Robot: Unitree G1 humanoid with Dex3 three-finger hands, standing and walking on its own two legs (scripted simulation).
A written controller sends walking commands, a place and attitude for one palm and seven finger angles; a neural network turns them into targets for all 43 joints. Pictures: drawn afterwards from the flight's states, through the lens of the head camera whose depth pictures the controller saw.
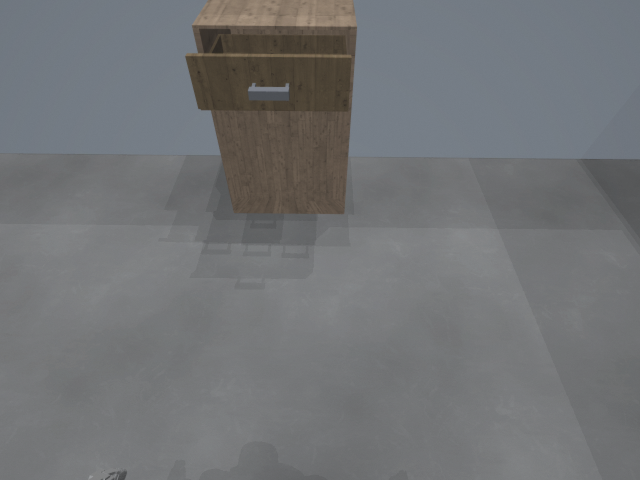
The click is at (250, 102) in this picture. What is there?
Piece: drawer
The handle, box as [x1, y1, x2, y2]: [248, 83, 289, 100]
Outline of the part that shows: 248,89 249,99 288,100 289,97 288,83 286,83 284,87 256,87 255,83 252,83 252,85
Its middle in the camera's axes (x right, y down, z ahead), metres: -0.15 -0.43 +1.11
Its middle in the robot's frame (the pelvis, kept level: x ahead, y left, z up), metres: +1.11 +0.21 -0.06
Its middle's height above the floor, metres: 0.72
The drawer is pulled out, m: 0.20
